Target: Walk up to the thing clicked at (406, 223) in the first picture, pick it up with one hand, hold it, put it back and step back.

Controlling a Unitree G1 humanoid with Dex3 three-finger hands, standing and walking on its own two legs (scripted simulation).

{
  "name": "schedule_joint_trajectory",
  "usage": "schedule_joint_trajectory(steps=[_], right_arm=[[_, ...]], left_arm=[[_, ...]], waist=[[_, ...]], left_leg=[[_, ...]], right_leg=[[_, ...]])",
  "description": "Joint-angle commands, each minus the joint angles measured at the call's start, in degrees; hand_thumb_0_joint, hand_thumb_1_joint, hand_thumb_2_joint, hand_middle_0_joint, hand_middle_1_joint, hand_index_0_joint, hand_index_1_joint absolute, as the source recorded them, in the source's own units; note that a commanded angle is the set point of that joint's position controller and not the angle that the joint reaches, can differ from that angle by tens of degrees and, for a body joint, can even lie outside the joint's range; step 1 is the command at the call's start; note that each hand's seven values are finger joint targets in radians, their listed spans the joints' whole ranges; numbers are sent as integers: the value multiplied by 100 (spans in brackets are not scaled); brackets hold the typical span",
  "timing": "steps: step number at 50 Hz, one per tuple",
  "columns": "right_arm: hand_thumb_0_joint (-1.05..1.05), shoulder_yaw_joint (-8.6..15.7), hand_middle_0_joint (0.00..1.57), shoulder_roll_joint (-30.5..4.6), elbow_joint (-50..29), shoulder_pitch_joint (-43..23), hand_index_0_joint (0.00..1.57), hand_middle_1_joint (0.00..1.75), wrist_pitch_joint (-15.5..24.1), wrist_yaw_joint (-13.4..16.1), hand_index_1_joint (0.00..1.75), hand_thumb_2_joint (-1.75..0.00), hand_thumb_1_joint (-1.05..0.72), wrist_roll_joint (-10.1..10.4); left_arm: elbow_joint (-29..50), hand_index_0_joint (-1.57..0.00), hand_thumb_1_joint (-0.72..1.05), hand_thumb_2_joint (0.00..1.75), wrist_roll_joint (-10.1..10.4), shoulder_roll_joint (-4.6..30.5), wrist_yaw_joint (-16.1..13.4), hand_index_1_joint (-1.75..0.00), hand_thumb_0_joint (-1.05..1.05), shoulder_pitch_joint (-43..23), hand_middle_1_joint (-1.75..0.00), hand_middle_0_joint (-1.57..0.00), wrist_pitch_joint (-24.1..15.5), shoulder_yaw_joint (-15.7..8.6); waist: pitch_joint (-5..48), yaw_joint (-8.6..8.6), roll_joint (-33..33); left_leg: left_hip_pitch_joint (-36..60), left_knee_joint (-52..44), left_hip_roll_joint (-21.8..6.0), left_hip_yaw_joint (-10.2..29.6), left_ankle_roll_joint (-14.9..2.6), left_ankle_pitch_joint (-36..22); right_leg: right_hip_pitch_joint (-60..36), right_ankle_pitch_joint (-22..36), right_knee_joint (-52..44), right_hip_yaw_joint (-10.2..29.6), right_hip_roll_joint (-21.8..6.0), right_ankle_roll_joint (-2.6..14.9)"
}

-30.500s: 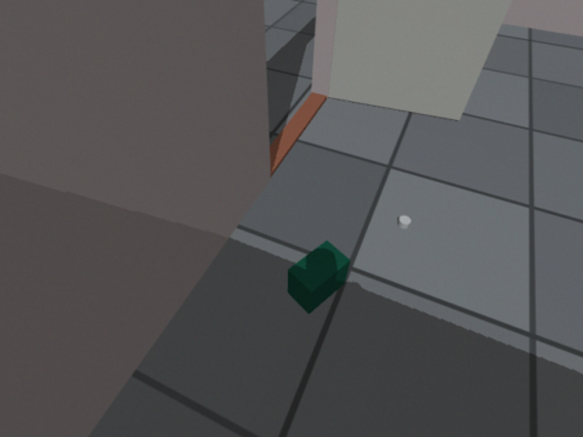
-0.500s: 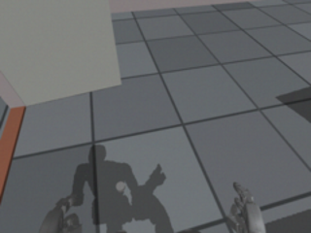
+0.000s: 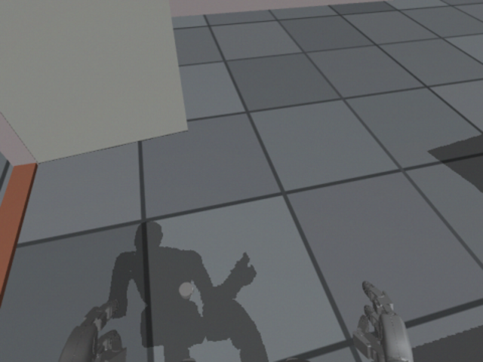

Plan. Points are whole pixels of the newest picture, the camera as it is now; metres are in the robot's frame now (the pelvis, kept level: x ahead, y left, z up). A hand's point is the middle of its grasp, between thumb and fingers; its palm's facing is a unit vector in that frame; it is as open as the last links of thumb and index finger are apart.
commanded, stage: home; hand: left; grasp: from above
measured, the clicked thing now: (186, 290) +0.49 +0.18 -0.70
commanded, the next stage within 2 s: stand in 0.14 s
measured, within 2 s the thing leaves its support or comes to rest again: neither
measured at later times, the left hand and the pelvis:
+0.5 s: hand out of the picture +0.11 +0.24 -0.11, palm faces +0.03 -0.94 -0.35, open 7.4 cm; pelvis -0.01 +0.00 +0.03, yaw +0 degrees
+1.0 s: hand out of the picture +0.01 +0.25 -0.10, palm faces +0.05 -0.94 -0.34, open 7.4 cm; pelvis -0.01 +0.00 +0.06, yaw +1 degrees
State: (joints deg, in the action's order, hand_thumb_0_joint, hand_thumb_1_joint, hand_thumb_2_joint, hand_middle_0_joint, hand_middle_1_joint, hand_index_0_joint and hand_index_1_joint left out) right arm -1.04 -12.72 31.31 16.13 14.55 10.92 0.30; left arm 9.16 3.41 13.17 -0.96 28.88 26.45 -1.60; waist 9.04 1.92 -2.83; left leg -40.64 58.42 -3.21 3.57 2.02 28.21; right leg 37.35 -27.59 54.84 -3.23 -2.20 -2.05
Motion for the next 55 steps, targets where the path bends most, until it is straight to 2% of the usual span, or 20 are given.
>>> schedule_joint_trajectory(steps=[1,3,5,8,11,12,13,14,16,17,18,22,24,30,34,40,41,42,46,55], right_arm=[[0,307,20,-694,-896,-321,20,30,291,56,30,-90,-90,-8],[0,293,20,-696,-912,-348,20,30,266,58,30,-90,-90,-1],[0,289,20,-686,-925,-316,20,30,263,54,30,-90,-90,-6],[0,289,20,-683,-923,-362,20,30,250,56,30,-90,-90,-2],[0,271,20,-646,-905,-335,20,30,242,42,30,-90,-90,-3],[0,491,20,-1386,532,-652,20,30,-383,-299,30,-90,-90,-717],[0,592,20,-1446,586,-696,20,30,-628,-501,30,-90,-90,-715],[0,598,20,-1474,376,-709,20,30,-754,-595,30,-90,-90,-756],[0,589,20,-1325,660,-652,20,30,-851,-816,30,-90,-90,-505],[0,565,20,-1212,790,-662,20,30,-896,-910,30,-90,-90,-384],[0,583,20,-1233,851,-684,20,30,-923,-960,30,-90,-90,-342],[0,656,20,-1264,1266,-772,20,30,-1056,-1031,30,-90,-90,-334],[0,664,20,-1319,1457,-736,20,30,-1100,-1008,30,-90,-90,-347],[0,640,20,-1368,1902,-765,20,30,-1251,-930,30,-90,-90,-291],[0,604,20,-1433,2179,-751,20,30,-1299,-908,30,-90,-90,-258],[0,561,20,-1459,2517,-763,20,30,-1324,-897,30,-90,-90,-193],[0,551,20,-1470,2558,-721,20,30,-1325,-895,30,-90,-90,-188],[0,543,20,-1463,2590,-802,20,30,-1333,-898,30,-90,-90,-188],[0,546,20,-1501,2713,-851,20,30,-1373,-914,30,-90,-90,-180],[0,508,20,-1487,2859,-892,20,30,-1377,-949,30,-90,-90,-170]], left_arm=[[1133,-20,90,90,-51,574,-61,-30,0,-78,-30,-20,-292,-397],[1165,-20,90,90,-44,681,-79,-30,0,-119,-30,-20,-279,-464],[1071,-20,90,90,-63,585,-77,-30,0,-79,-30,-20,-279,-363],[1078,-20,90,90,-46,580,-68,-30,0,-59,-30,-20,-262,-381],[937,-20,90,90,-35,489,-56,-30,0,-10,-30,-20,-245,-350],[-1073,-20,90,90,-721,1056,-302,-30,0,-1740,-30,-20,-1497,-393],[-1998,-20,90,90,-768,1232,-280,-30,0,-1165,-30,-20,-1888,-517],[-2247,-20,90,90,-751,1299,-244,-30,0,-1112,-30,-20,-2074,-467],[-2778,-20,90,90,-771,1324,-200,-30,0,-1302,-30,-20,-2309,-360],[-3026,-20,90,90,-724,1251,-167,-30,0,-1475,-30,-20,-2315,-370],[-3274,-20,90,90,-673,1267,-158,-30,0,-1541,-30,-20,-2335,-383],[-4219,-20,90,90,-635,1240,-179,-30,0,-1770,-30,-20,-2519,-371],[-4632,-20,90,90,-610,1161,-176,-30,0,-1720,-30,-20,-2586,-364],[-5643,-20,90,90,-591,1254,-167,-30,0,-1695,-30,-20,-2702,-346],[-6089,-20,90,90,-558,1283,-163,-30,0,-1782,-30,-20,-2685,-319],[-6634,-20,90,90,-544,1391,-159,-30,0,-1738,-30,-20,-2703,-279],[-6690,-20,90,90,-543,1380,-157,-30,0,-1799,-30,-20,-2694,-269],[-6752,-20,90,90,-544,1393,-153,-30,0,-1769,-30,-20,-2698,-261],[-6914,-20,90,90,-546,1412,-139,-30,0,-1839,-30,-20,-2686,-244],[-7110,-20,90,90,-518,1530,-132,-30,0,-1955,-30,-20,-2749,-244]], waist=[[687,42,-11],[537,-2,17],[529,49,81],[511,-5,11],[463,42,58],[-798,-392,330],[-380,-417,713],[-384,-292,721],[-94,-310,461],[-147,-339,651],[-161,-339,650],[-301,-343,401],[-385,-387,10],[-746,-341,206],[-951,-303,-5],[-1027,-302,153],[-1094,-259,127],[-1134,-311,146],[-1248,-303,152],[-1232,-275,340]], left_leg=[[738,-906,246,-143,-205,-1533],[639,-865,270,-187,-218,-1512],[643,-874,267,-181,-223,-1507],[630,-941,250,-150,-206,-1335],[597,-902,259,-154,-217,-1307],[777,-1392,35,110,-497,-2469],[1009,-1278,124,-164,-559,-2324],[1148,-1291,182,-72,-565,-2219],[1525,-1410,227,-95,-542,-2010],[1599,-1490,286,-180,-515,-1694],[1748,-1524,267,-165,-496,-1669],[2117,-1941,101,48,-525,-1865],[2131,-2255,-45,269,-567,-1961],[2382,-2733,-47,250,-505,-1889],[2525,-3310,-152,377,-454,-1619],[2900,-3658,-192,336,-379,-1861],[2851,-3750,-185,334,-367,-1756],[2903,-3816,-200,356,-355,-1707],[2832,-3995,-214,358,-333,-1310],[3099,-3960,-202,245,-302,-1782]], right_leg=[[-351,1388,-786,-157,305,153],[-318,1399,-848,-128,285,135],[-321,1410,-830,-130,287,138],[-271,1223,-840,-154,294,151],[-257,1209,-861,-152,292,134],[-1333,1138,-963,116,-125,339],[-1536,1129,-1268,529,-265,531],[-1244,1258,-1380,688,-227,664],[-1721,1583,-1327,752,-382,612],[-1653,1371,-1488,765,-442,555],[-1591,1244,-1582,735,-431,524],[-1680,1316,-1750,500,-370,356],[-1920,1501,-1758,335,-288,281],[-2310,1726,-2468,381,-358,297],[-2571,1578,-2811,347,-350,276],[-2884,1764,-3256,342,-416,215],[-2942,1754,-3315,349,-419,200],[-2921,1683,-3335,324,-416,200],[-2973,1429,-3513,334,-422,192],[-2971,1537,-3838,424,-503,178]])
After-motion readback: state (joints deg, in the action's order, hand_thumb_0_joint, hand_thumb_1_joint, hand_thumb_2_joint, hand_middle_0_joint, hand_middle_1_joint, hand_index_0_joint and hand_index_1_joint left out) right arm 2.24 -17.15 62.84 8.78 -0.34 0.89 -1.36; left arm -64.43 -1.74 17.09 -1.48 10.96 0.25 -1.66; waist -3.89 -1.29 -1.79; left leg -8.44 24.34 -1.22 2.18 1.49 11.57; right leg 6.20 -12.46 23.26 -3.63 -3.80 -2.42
